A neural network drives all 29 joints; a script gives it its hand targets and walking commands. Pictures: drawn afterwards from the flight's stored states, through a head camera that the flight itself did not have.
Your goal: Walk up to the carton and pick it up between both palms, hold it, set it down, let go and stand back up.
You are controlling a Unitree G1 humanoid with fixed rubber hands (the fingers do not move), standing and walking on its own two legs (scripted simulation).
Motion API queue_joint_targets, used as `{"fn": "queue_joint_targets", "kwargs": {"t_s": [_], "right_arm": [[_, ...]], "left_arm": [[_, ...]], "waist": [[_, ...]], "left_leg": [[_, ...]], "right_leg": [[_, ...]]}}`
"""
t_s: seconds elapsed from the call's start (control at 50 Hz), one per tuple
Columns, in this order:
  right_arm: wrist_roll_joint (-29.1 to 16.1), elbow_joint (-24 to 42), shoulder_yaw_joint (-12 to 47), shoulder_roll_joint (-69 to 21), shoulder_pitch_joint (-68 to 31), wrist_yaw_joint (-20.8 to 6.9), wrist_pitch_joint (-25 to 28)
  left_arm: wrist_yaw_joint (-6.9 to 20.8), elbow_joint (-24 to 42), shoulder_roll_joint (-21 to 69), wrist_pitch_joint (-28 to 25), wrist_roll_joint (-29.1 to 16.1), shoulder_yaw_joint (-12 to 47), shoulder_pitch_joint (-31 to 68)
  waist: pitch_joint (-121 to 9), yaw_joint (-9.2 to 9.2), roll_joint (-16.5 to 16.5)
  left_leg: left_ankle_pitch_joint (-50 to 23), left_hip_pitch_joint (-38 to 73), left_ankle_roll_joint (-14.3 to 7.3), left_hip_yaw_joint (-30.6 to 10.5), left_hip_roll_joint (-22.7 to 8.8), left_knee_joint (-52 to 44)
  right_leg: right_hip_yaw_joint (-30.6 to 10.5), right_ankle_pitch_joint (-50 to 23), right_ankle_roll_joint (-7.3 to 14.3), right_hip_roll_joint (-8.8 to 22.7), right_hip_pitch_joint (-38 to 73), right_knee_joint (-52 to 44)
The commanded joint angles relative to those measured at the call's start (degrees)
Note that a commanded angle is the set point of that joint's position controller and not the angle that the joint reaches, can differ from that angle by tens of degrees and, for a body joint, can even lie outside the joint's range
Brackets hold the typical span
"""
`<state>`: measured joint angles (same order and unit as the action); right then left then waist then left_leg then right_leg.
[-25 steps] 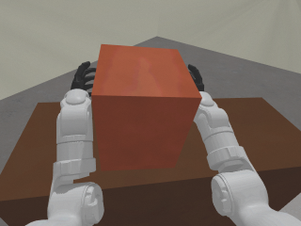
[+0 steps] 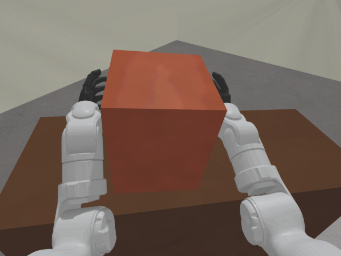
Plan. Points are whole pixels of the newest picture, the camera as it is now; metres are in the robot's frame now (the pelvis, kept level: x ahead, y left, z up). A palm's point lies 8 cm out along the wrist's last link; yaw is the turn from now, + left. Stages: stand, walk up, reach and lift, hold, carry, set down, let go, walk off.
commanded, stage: hold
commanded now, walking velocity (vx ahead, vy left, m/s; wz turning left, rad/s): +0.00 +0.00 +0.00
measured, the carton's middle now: (157, 123) +0.36 +0.01 +0.19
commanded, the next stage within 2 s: none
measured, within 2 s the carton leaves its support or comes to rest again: neither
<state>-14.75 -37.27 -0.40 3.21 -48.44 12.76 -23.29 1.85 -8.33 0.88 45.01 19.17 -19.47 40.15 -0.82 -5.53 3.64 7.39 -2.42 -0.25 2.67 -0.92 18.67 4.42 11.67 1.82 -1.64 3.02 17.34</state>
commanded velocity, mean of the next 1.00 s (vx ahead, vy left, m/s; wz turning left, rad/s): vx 0.00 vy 0.00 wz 0.00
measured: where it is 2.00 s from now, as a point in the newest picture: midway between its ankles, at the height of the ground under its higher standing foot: outside the picture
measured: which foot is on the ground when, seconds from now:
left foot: down 0.00-1.00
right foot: down 0.00-1.00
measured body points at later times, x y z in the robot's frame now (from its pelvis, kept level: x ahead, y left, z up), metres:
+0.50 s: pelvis +0.00 +0.00 +0.00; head -0.07 +0.03 +0.44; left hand +0.37 +0.16 +0.24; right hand +0.38 -0.13 +0.23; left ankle +0.04 +0.12 -0.75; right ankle -0.01 -0.09 -0.75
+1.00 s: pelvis +0.00 +0.01 +0.00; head -0.07 +0.04 +0.44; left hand +0.37 +0.17 +0.24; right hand +0.38 -0.12 +0.24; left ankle +0.04 +0.12 -0.75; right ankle -0.01 -0.09 -0.75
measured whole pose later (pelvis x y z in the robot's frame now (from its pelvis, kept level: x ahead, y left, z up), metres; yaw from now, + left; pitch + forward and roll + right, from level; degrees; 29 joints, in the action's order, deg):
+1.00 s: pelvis +0.00 +0.01 +0.00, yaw +0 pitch -9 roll +0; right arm -13.6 -35.2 -2.3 2.6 -47.9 12.1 -23.9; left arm 2.0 -6.7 1.0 45.6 19.8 -18.5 40.0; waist -0.4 -5.3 3.4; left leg 7.5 -2.5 -1.2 3.2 -0.3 19.0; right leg 3.9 11.2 1.2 -1.0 3.1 17.0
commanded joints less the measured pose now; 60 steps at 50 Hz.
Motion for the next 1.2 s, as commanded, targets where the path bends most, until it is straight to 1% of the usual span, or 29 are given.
{"fn": "queue_joint_targets", "kwargs": {"t_s": [0.0,0.12,0.16,0.2,0.26,0.36,0.44,0.46,0.48,0.5,0.56,0.62,0.76,0.94,1.18], "right_arm": [[-4.9,15.2,17.2,-33.5,-39.3,-4.0,1.5],[-5.4,16.7,18.1,-33.4,-39.1,-3.7,1.2],[-5.7,17.4,18.5,-33.2,-38.8,-3.6,1.1],[-5.6,17.3,18.4,-33.4,-38.7,-3.5,0.9],[-5.8,18.0,18.4,-33.1,-38.5,-3.6,0.9],[-5.3,17.1,17.9,-32.7,-38.4,-4.0,0.9],[-5.4,17.2,18.1,-32.8,-38.7,-4.1,1.1],[-4.7,22.2,20.0,-36.3,-40.8,-3.4,1.8],[-5.0,21.0,19.8,-35.0,-39.3,-2.8,1.5],[-5.1,20.4,20.1,-35.0,-38.8,-2.6,1.4],[-4.8,19.5,18.9,-34.4,-38.5,-2.7,1.1],[-4.2,18.8,17.5,-34.1,-38.7,-3.2,0.9],[-3.3,17.1,15.7,-33.3,-39.2,-4.3,1.0],[-3.3,16.7,15.7,-32.6,-40.0,-5.2,2.0],[-3.3,17.0,16.2,-32.9,-39.9,-5.2,2.7]], "left_arm": [[7.7,4.0,28.9,-2.5,-8.8,25.9,39.2],[8.1,4.9,28.8,-2.0,-8.9,26.3,38.2],[8.0,5.5,29.0,-1.9,-8.9,26.7,37.8],[8.1,5.6,28.8,-1.9,-8.8,26.4,37.9],[8.1,6.2,29.1,-1.8,-9.0,27.0,37.8],[7.8,5.9,29.0,-1.6,-8.7,26.9,37.7],[7.7,6.1,29.2,-1.7,-8.8,27.0,37.9],[8.3,4.0,28.4,-1.4,-8.1,25.5,35.5],[8.5,3.7,27.9,-1.7,-8.0,25.6,35.1],[8.8,4.6,28.3,-1.7,-7.8,25.5,35.2],[9.3,4.7,28.4,-1.4,-7.7,25.9,36.2],[9.2,4.6,28.8,-1.4,-8.1,26.5,37.2],[8.3,4.2,29.7,-1.4,-9.1,27.5,38.1],[7.3,4.3,29.9,-1.4,-9.0,27.6,37.6],[7.2,4.4,29.8,-1.6,-8.5,27.6,37.1]], "waist": [[-16.9,-0.32,-4.8],[-17.1,-0.42,-4.4],[-17.5,-0.56,-4.8],[-16.9,-0.48,-4.3],[-17.4,-0.61,-4.9],[-16.4,-0.29,-4.8],[-16.9,-0.22,-4.6],[-18.8,1.49,-2.4],[-18.2,0.18,-2.4],[-17.4,0.30,-2.8],[-15.4,-0.13,-3.6],[-14.6,-0.41,-4.2],[-15.0,-0.76,-5.4],[-16.8,-0.26,-5.8],[-16.8,-0.21,-5.1]], "left_leg": [[-9.5,11.8,0.6,-0.9,2.3,-0.4],[-10.9,12.1,0.7,-0.9,2.4,-0.1],[-11.9,12.6,1.0,-1.0,2.4,0.3],[-11.2,12.2,0.8,-0.9,2.4,0.0],[-11.3,12.6,1.1,-1.0,2.3,0.0],[-10.5,12.5,1.1,-0.9,2.1,-0.3],[-10.8,12.6,1.0,-0.9,2.0,-0.2],[-10.6,11.8,-0.7,-1.1,3.5,0.8],[-9.9,12.1,-0.6,-1.4,3.3,-0.3],[-9.7,11.7,-0.3,-1.4,3.4,-0.5],[-8.5,11.0,0.1,-1.2,3.0,-1.0],[-7.6,10.3,0.4,-1.0,2.4,-1.3],[-6.9,9.9,1.0,-1.1,1.5,-1.5],[-8.4,10.7,0.9,-1.3,1.2,-1.1],[-9.2,11.1,0.5,-1.2,1.5,-0.8]], "right_leg": [[-1.0,-11.1,-6.3,-1.0,-6.2,-4.0],[-1.0,-13.4,-6.4,-1.1,-5.4,-3.7],[-1.0,-14.2,-6.4,-1.2,-5.0,-3.6],[-1.0,-13.8,-6.5,-1.1,-5.2,-3.8],[-0.9,-13.7,-6.3,-1.2,-5.3,-3.7],[-0.8,-11.3,-5.9,-1.4,-6.0,-4.0],[-0.8,-12.0,-5.9,-1.4,-5.8,-3.9],[-1.7,-17.0,-7.2,0.6,-1.8,-4.6],[-1.9,-20.6,-7.7,0.1,-2.0,-3.5],[-1.8,-20.8,-7.8,0.4,-1.7,-3.2],[-1.4,-16.4,-7.1,0.1,-2.9,-3.7],[-1.1,-12.5,-6.3,-0.4,-4.0,-3.9],[-0.7,-7.9,-5.0,-1.0,-5.4,-4.0],[-0.6,-7.3,-4.6,-1.3,-5.5,-4.0],[-0.8,-9.2,-5.0,-1.0,-4.8,-4.1]]}}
